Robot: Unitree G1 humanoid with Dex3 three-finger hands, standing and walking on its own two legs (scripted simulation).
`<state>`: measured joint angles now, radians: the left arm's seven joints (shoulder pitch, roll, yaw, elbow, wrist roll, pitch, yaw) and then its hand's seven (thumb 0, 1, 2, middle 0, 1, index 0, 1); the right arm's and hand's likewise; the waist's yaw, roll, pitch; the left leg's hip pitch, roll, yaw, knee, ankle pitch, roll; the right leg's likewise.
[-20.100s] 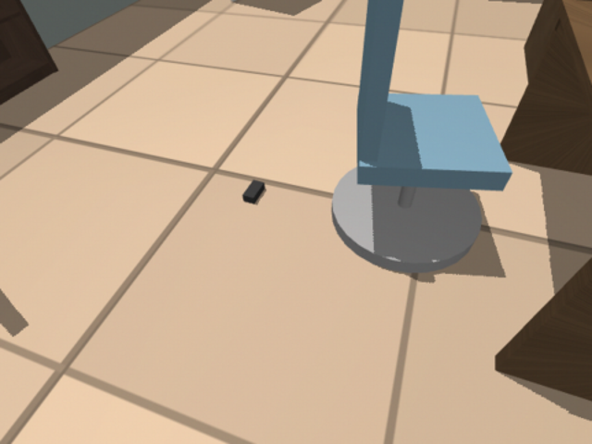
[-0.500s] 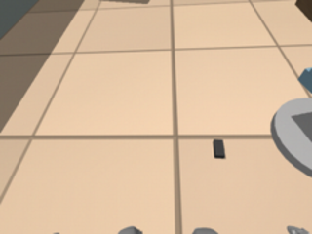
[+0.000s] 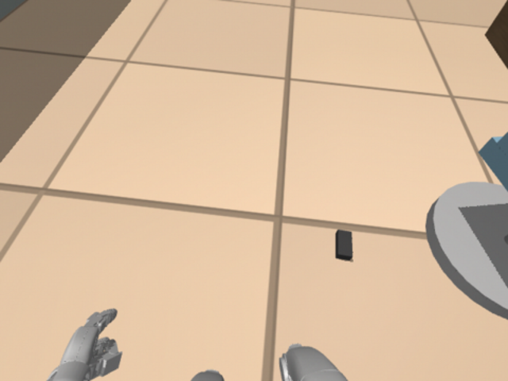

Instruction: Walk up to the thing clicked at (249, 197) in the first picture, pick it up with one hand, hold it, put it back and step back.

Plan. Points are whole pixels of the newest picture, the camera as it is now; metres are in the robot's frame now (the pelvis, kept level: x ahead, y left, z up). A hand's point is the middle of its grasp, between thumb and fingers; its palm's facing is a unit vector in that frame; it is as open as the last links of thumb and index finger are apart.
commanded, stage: walk up
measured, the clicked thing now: (343, 244) +0.68 -0.43 -0.74
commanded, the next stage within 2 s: none
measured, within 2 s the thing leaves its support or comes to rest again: neither
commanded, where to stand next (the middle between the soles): +0.08 -0.01 m, yaw +40 degrees
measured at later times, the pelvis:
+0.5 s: pelvis -0.03 -0.06 +0.01, yaw +21 degrees
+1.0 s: pelvis +0.03 -0.04 -0.01, yaw +35 degrees
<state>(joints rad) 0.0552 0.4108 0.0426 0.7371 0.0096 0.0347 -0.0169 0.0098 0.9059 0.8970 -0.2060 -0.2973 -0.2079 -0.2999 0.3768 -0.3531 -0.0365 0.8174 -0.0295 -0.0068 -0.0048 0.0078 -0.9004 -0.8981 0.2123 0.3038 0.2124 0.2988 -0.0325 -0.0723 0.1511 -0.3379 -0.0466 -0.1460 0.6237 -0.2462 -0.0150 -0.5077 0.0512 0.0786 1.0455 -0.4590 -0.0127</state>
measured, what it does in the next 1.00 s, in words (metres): steps on the spot, turning left: right foot, then left foot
